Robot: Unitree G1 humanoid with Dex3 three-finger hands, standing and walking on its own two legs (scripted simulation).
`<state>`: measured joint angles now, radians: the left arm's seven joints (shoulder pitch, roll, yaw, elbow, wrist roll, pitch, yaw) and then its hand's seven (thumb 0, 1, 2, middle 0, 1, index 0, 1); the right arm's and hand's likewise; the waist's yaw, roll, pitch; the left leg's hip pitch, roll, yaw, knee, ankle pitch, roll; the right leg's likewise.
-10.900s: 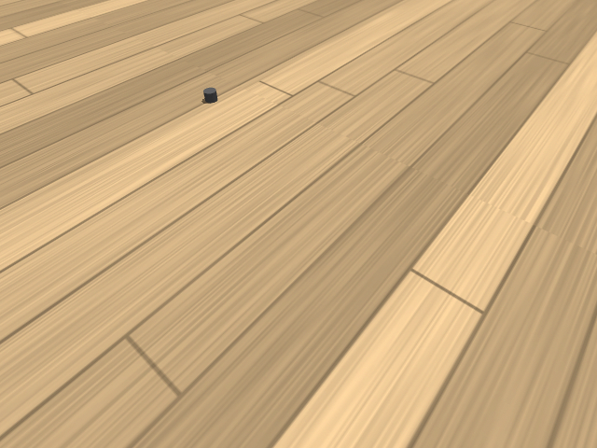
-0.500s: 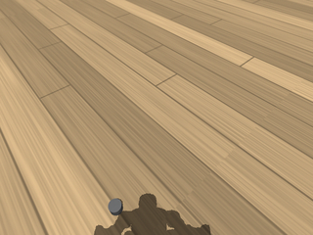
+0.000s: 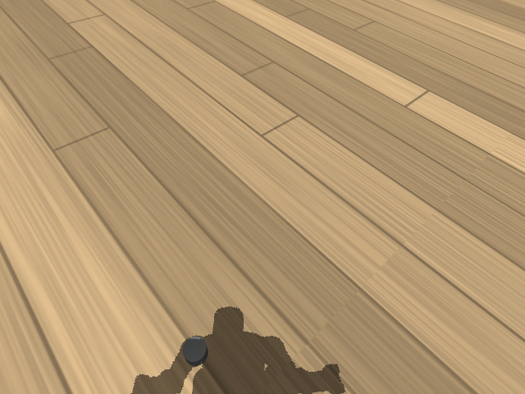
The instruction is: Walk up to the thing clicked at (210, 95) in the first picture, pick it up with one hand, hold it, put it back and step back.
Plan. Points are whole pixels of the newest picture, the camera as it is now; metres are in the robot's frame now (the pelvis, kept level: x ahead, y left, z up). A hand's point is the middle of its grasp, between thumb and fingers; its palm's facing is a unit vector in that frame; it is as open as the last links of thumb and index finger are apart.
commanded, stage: walk up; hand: left
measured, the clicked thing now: (195, 351) +0.37 +0.20 -0.74
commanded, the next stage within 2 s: stand in 1.32 s
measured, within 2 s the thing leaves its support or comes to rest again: neither
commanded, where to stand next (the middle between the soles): +0.06 -0.02 m, yaw +0 degrees
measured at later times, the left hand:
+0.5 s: hand (126, 389) +0.17 +0.22 -0.14, palm faces -0.01 -0.94 -0.33, open 7.4 cm
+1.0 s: hand out of the picture +0.09 +0.23 -0.15, palm faces -0.01 -0.94 -0.33, open 7.4 cm
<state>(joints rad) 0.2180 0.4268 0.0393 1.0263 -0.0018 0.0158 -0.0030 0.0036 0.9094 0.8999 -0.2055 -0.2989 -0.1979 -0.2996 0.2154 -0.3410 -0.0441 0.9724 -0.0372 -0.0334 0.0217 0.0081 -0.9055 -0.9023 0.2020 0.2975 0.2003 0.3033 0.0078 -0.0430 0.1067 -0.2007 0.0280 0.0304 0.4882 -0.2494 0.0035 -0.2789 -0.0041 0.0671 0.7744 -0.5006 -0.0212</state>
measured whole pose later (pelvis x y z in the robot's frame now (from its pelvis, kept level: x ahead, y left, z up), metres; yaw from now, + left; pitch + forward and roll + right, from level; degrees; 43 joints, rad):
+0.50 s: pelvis +0.03 -0.02 +0.00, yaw +0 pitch -2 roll +0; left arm 0.03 0.35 0.02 1.03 0.00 0.02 -0.01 0.00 0.91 0.90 -0.21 -0.30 -0.20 -0.30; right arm 0.09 -0.37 -0.02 1.04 0.00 -0.01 0.00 0.01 -0.91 -0.90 0.20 0.30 0.20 0.30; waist -0.01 0.00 0.08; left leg -0.10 0.05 0.03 0.40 -0.26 -0.04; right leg -0.15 0.00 0.00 0.44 -0.25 -0.01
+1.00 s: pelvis +0.02 -0.02 +0.01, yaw -1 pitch -3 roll +0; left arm 0.11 0.35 0.04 1.11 0.01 0.02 -0.02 0.00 0.91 0.90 -0.21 -0.30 -0.20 -0.30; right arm 0.13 -0.36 -0.02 1.10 -0.01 -0.01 0.00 0.01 -0.91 -0.90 0.20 0.30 0.20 0.30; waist 0.00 0.00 0.07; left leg -0.09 0.06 0.04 0.34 -0.20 -0.04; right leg -0.14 0.01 0.01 0.36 -0.18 -0.01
